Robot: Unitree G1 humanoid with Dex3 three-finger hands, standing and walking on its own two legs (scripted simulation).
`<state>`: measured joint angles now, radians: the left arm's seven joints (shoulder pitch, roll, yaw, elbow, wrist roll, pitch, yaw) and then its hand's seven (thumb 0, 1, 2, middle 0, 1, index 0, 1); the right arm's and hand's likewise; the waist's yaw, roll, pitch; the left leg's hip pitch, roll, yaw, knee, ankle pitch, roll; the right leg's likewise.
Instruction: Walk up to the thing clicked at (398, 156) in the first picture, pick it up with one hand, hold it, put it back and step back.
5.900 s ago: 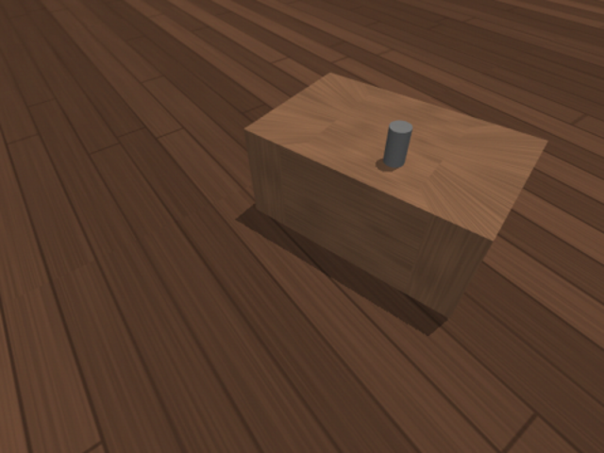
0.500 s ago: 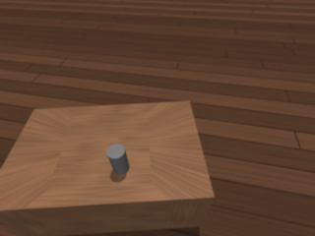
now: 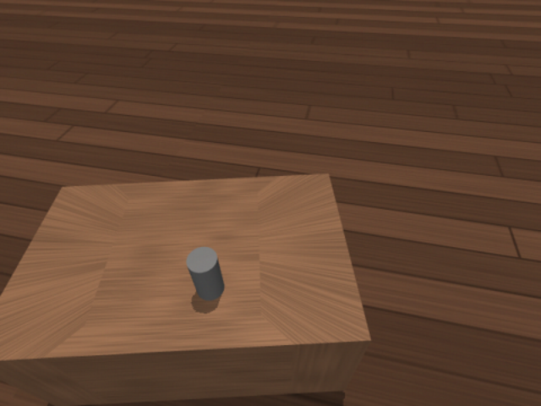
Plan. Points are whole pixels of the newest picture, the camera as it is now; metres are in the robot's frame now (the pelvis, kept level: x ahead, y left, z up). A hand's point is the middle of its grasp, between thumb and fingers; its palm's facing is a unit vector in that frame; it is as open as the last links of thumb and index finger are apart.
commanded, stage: stand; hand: left
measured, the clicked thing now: (206, 274) +0.50 +0.19 -0.26
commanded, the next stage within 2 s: go down in 0.80 s
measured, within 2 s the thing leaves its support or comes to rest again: neither
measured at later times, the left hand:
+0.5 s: hand out of the picture +0.08 +0.25 -0.15, palm faces -0.03 -0.94 -0.34, open 7.4 cm
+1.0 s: hand out of the picture +0.11 +0.24 -0.15, palm faces +0.04 -0.94 -0.33, open 8.0 cm
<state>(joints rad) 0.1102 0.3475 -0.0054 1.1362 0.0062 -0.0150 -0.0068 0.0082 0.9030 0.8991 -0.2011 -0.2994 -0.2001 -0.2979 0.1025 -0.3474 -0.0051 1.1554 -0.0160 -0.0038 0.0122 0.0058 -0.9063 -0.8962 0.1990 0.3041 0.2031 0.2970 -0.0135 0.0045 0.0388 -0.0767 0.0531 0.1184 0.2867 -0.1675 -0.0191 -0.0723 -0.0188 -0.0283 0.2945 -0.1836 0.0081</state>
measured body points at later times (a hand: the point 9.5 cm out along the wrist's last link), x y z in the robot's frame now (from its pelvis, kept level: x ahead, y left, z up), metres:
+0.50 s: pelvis +0.01 +0.00 +0.00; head +0.01 +0.00 +0.45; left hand +0.08 +0.30 -0.13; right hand +0.08 -0.30 -0.14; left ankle -0.01 +0.13 -0.75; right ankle -0.01 -0.12 -0.75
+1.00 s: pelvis +0.00 +0.00 +0.00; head +0.02 +0.00 +0.44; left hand +0.11 +0.29 -0.13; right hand +0.10 -0.29 -0.13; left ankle -0.01 +0.13 -0.75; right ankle -0.01 -0.12 -0.75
